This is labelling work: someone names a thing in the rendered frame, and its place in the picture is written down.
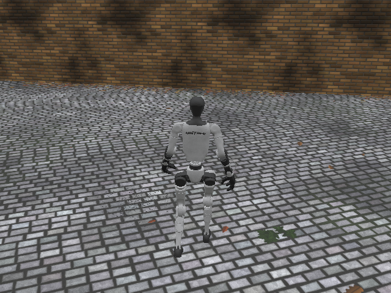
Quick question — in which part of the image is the left robot upper arm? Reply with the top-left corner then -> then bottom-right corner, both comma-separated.
166,122 -> 184,154

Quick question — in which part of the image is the left robot forearm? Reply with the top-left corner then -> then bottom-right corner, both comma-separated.
163,146 -> 173,165

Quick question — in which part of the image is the left robot hand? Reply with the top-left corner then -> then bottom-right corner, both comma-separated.
162,163 -> 176,174

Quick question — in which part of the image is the robot right foot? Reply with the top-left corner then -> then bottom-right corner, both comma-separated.
202,229 -> 211,243

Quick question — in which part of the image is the right robot upper arm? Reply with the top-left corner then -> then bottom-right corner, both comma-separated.
209,123 -> 225,158

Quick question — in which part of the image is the right robot hand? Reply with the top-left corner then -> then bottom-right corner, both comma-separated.
221,175 -> 235,191

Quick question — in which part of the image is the right robot forearm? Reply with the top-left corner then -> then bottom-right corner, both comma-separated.
220,149 -> 233,177

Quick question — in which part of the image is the robot left shin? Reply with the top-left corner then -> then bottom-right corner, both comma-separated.
175,206 -> 184,249

